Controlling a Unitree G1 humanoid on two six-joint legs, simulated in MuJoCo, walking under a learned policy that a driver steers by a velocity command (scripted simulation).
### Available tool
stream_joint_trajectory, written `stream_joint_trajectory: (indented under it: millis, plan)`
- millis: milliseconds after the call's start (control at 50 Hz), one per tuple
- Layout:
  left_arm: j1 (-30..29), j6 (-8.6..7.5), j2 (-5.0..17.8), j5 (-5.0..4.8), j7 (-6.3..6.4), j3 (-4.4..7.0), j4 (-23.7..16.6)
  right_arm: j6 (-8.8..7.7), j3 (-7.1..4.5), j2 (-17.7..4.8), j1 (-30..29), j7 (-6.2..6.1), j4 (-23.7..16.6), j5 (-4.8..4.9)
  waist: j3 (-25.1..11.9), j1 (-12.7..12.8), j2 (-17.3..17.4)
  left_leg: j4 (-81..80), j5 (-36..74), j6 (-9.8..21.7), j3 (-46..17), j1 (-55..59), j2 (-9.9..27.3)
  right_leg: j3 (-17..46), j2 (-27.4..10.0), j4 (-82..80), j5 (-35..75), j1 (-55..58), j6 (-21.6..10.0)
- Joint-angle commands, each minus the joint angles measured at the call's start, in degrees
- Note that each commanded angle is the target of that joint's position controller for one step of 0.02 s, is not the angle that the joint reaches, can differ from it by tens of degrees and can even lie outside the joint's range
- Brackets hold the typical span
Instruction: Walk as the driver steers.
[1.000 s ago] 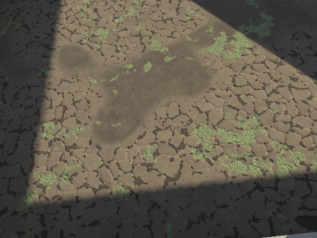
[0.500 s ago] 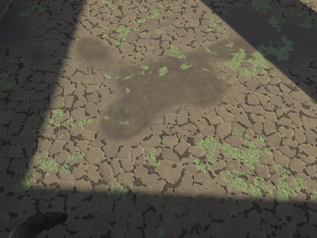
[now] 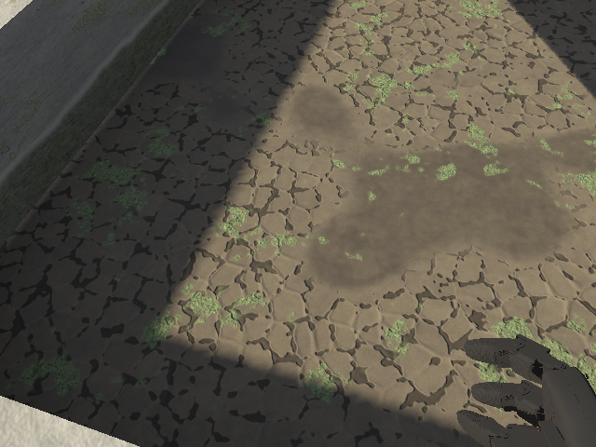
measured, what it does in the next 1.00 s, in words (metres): steps on the spot: right foot, then left foot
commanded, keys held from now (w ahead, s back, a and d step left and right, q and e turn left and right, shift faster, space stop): w+e+shift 0.38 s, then w+shift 0.06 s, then w+q+shift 0.56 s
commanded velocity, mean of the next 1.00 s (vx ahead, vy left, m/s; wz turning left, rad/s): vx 0.97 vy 0.00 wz -0.13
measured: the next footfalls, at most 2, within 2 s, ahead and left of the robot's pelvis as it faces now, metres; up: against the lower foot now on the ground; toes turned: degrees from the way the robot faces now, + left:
right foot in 0.32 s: +0.12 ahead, -0.13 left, +0.00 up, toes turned -19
left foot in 0.62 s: +0.19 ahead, +0.10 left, +0.00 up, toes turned -3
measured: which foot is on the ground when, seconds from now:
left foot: down 0.00-0.36, up 0.38-0.60, down 0.62-1.00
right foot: down 0.00-0.00, up 0.02-0.30, down 0.32-1.00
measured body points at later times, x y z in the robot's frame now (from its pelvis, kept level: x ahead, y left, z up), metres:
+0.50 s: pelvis +0.06 -0.01 -0.01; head +0.09 -0.05 +0.43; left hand +0.36 +0.10 -0.06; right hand +0.15 -0.33 -0.09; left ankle +0.09 +0.14 -0.67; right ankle +0.08 -0.11 -0.73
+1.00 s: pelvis +0.08 +0.00 +0.00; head +0.08 +0.02 +0.45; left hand +0.36 +0.19 -0.01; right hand +0.32 -0.24 +0.01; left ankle +0.15 +0.12 -0.73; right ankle +0.08 -0.11 -0.73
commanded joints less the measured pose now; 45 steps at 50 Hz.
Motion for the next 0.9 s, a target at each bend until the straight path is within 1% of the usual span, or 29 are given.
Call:
stream_joint_trajectory:
  millis: [20, 40, 60, 80, 100, 140, 200, 220, 240, 300, 320, 340, 360, 380, 400, 420, 440, 480, 520, 540, 560, 600, 640, 660, 680, 720, 760, 840, 900]
  plan:
    - [-3.95, -3.22, 3.33, -0.5, -0.76, -0.01, -8.65, -0.24, -4.54, -10.25, 10.86, -0.17, -2.24, -1.35, -19.92, -9.81, 10.69, -2.83, 12.55, 9.3, -16.17, 34.66, 16.01, 2.49, -0.39, 14.33, -3.92, -21.37, -0.78]
    - [-8.5, -3.65, 5.14, -2.6, -0.88, 0.81, -10.27, -0.07, -5.11, -11.04, 12.26, -0.41, -1.26, -0.86, -15.39, -11.19, 10.38, -8.31, -1.58, 10.84, -21.78, 30.95, 19.1, 1.64, -0.35, 23.65, -8.08, -27.8, 0.9]
    - [-10.0, -3.32, 6.26, -3.39, -0.67, 1.67, -10.73, -0.09, -5.18, -11.01, 12.32, -0.65, -0.6, -0.98, -11.98, -10.64, 7.57, -10.21, -7.7, 11.07, -22.17, 26.53, 19.58, 1.75, -0.76, 31.82, -7.8, -30.45, 1.51]
    - [-10.37, -2.39, 6.81, -3.13, -0.51, 2.19, -10.6, -0.36, -4.74, -9.71, 10.77, -0.55, -0.32, -1.11, -8.75, -9.49, 6.66, -10.35, -6.02, 11.27, -18.57, 22.21, 19.16, 1.46, -1.15, 36.53, -6.67, -31.68, 1.96]
    - [-8.58, -1.08, 6.38, -2.28, 0.06, 2.44, -9.53, -0.15, -4.11, -8.04, 8.19, -0.83, 0.17, -1.7, -6.77, -7.51, 7.21, -9.03, 2.74, 10.87, -12.76, 18.47, 18.18, 1.77, -1.85, 37.23, -5.96, -30.02, 2.14]
    - [-5.91, 0.8, 5.17, -1.38, 0.73, 2.49, -8.7, -0.22, -3.65, -6.3, 4.75, -0.88, 1.11, -1.85, -5.42, -5.0, 9.61, -8.64, 11.69, 9.96, -5.21, 12.84, 16.08, 1.43, -3.63, 34.02, -5.6, -25.41, 2.72]
    - [-7.86, 1.89, 2.63, -0.28, 0.88, 0.94, -9.84, -0.07, -4.19, -7.22, 1.88, -0.49, 3.53, -2.09, -4.86, -4.96, 7.87, -7.04, 18.64, 9.29, 3.66, 11.07, 13.38, -1.39, -5.68, 19.08, 4.55, -19.5, 1.86]
    - [-9.22, 1.33, 3.7, -0.23, 0.34, 1.01, -10.86, 0.32, -4.88, -9.21, 3.25, -0.72, 5.07, -2.1, -7.44, -6.26, 7.04, -5.37, 23.16, 9.85, 4.09, 12.89, 13.43, -4.01, -3.9, 19.28, 8.4, -17.07, 1.14]
    - [-9.74, 1.36, 3.46, -0.28, -0.26, 0.66, -11.85, 0.75, -5.01, -9.99, 2.98, -1.07, 5.51, -2.21, -8.02, -5.89, 6.2, -4.79, 23.15, 9.82, 4.86, 13.83, 15.04, -4.41, -4.03, 17.71, 7.5, -16.4, 0.47]
    - [-8.55, 1.44, 2.87, -0.25, -1.03, 0.24, -13.13, 1.06, -5.6, -10.68, 0.02, -1.71, 6.21, -0.68, -8.41, -4.12, 4.21, -2.59, 9.63, 7.43, 7.21, 11.78, 15.41, -6.81, -2.97, 9.04, 13.69, -8.54, -2.45]
    - [-5.99, 1.58, 3.93, 0.28, -1.01, 0.6, -12.8, 1.14, -5.4, -9.83, -0.61, -2.05, 5.91, -0.59, -8.74, -3.15, 1.89, 0.63, 5.6, 5.99, 8.09, 10.35, 13.76, -6.32, -2.24, 7.53, 16.32, -4.48, -3.73]
    - [-4.32, 1.7, 8.43, -0.07, -1.08, 1.86, -12.39, 1.44, -5.24, -9.23, -0.27, -2.44, 4.5, -1.8, -9.36, -3.24, -8.57, 9.43, 1.8, 3.23, 11.52, 8.01, 7.46, -3.3, -1.99, 4.38, 30.82, -0.62, -6.23]
    - [-4.22, 2.37, 12.74, -0.5, -1.47, 3.18, -12.98, 1.65, -4.59, -8.82, -2.67, -2.63, 1.57, -2.66, -8.44, -1.55, -20.03, 19.64, -11.92, -0.51, 12.56, -4.25, 0.62, 11.46, -4.86, -1.52, 31.65, 5.33, -11.95]
    - [-4.79, 2.07, 14.52, 0.28, -1.88, 3.61, -13.9, 1.69, -4.73, -9.6, -4.59, -2.3, -0.48, -1.81, -8.34, -1.11, -23.29, 32.46, -25.44, -2.59, 6.11, -15.03, -3.21, 25.74, -9.55, -8.43, 24.77, 8.1, -17.04]
    - [-9.0, 1.17, 12.79, 1.0, -1.81, 2.81, -15.48, 1.36, -5.09, -10.37, -4.24, -1.66, -1.0, -0.95, -9.92, -3.29, -19.17, 40.2, -25.38, -3.34, -0.75, -17.53, -3.88, 26.91, -11.8, -7.92, 27.3, 6.05, -18.55]
    - [-12.51, 0.35, 10.47, 0.27, -1.93, 2.1, -16.32, 1.01, -5.24, -11.89, -1.07, -1.09, 0.14, -1.4, -12.16, -5.28, -13.64, 42.86, -24.53, -3.87, -1.55, -16.09, -2.69, 21.78, -11.5, -5.7, 29.35, 3.29, -17.88]
    - [-15.42, -0.07, 8.65, 0.32, -1.81, 1.18, -16.91, 0.79, -4.64, -11.56, 0.41, -1.11, 0.1, -2.38, -12.08, -6.7, -11.24, 40.92, -24.91, -4.08, -2.11, -14.76, -1.73, 18.4, -10.83, -3.49, 33.68, 0.37, -16.68]
    - [-20.46, -0.74, 4.27, 1.49, -1.16, -1.38, -18.06, 0.56, -1.93, -8.24, 1.93, -0.88, -0.02, -4.32, -14.86, -8.44, -9.9, 30.41, -26.75, -3.14, -3.47, -9.79, 0.62, 13.48, -9.98, -1.01, 39.94, -1.38, -13.96]
    - [-20.89, -0.91, 6.3, 2.46, -0.71, -1.12, -17.77, 0.7, 0.17, -7.47, -1.28, -0.76, -1.44, -3.41, -18.37, -6.1, -8.89, 17.15, -17.42, -1.56, -3.48, -2.78, 1.16, 11.78, -10.36, -3.53, 39.75, 1.5, -10.57]
    - [-21.03, -1.12, 7.42, 2.22, -0.73, -0.9, -17.42, 0.85, 0.42, -8.1, -0.76, -0.89, -1.04, -2.77, -19.05, -5.5, -8.73, 13.8, -11.64, -0.78, -3.28, 0.71, 1.25, 12.04, -11.15, -4.98, 33.91, 1.2, -9.95]
    - [-22.25, -1.44, 7.94, 1.88, -1.01, -1.05, -17.66, 1.01, 0.54, -8.8, -0.04, -0.82, -1.0, -2.53, -18.04, -5.42, -8.53, 10.85, -8.02, -0.01, -2.83, 3.47, 1.41, 12.09, -11.72, -6.83, 26.48, -0.61, -9.23]
    - [-26.84, -2.26, 7.09, 2.27, -1.81, -2.12, -19.03, 1.36, 1.22, -8.31, 0.82, -0.47, -1.78, -3.22, -14.81, -6.33, -7.21, 5.72, -0.75, 0.65, -0.58, 10.47, 0.59, 8.6, -10.47, -8.42, 16.06, -6.88, -6.55]
    - [-26.95, -2.4, 5.97, 3.82, -2.83, -2.87, -19.21, 1.68, 1.76, -9.18, -2.12, 0.08, -4.34, -2.4, -9.79, -4.34, -2.99, -0.26, 3.68, 1.46, -3.84, 9.0, 1.1, 5.09, -6.44, -7.71, 4.79, -8.06, -3.03]
    - [-25.06, -2.58, 4.63, 4.09, -3.38, -3.55, -19.86, 2.14, 1.61, -10.32, -5.08, 0.43, -5.22, -2.29, -8.25, -2.7, 2.71, -4.27, -4.03, 3.21, -8.99, 3.93, 2.09, 2.15, -4.57, -6.3, 2.73, -5.96, -0.83]
    - [-25.81, -2.7, 3.87, 4.83, -3.66, -4.12, -20.45, 2.84, 1.69, -10.49, -6.77, 0.82, -6.36, -2.3, -6.36, -2.98, 4.24, -9.1, -11.69, 4.05, -13.29, -1.13, 3.17, -0.08, -3.86, -4.13, 3.26, -3.26, 0.11]
    - [-27.13, -3.23, 2.69, 5.57, -3.84, -4.48, -21.41, 3.57, 1.83, -10.99, -8.66, 1.01, -7.52, -2.1, -4.7, -3.07, 4.29, -12.97, -15.46, 3.5, -16.23, -5.83, 3.39, -2.5, -3.53, -1.97, 6.16, 0.97, 0.57]
    - [-26.21, -3.65, 2.92, 6.21, -3.94, -4.58, -21.34, 4.09, 2.15, -10.27, -8.17, 0.92, -8.13, -1.78, -5.43, -3.71, 1.47, -12.33, -16.32, 2.76, -16.43, -5.62, 2.24, -2.69, -4.46, -3.67, 5.67, 2.0, 0.45]
    - [-26.05, -4.15, 5.48, 5.6, -2.92, -3.59, -20.39, 4.75, 1.49, -9.87, -5.84, 1.25, -8.0, -1.01, -6.67, -6.18, -4.82, -7.35, -13.88, 1.92, -13.89, -3.6, -0.76, -1.54, -7.28, -8.81, 2.56, 1.66, -0.99]
    - [-25.57, -4.13, 6.81, 4.99, -1.92, -2.56, -19.38, 4.85, 0.78, -9.69, -5.0, 1.66, -7.66, -0.88, -6.99, -7.25, -5.84, -3.64, -9.85, 1.81, -11.42, -2.38, -2.51, -3.42, -8.79, -10.08, 1.52, 1.82, -1.76]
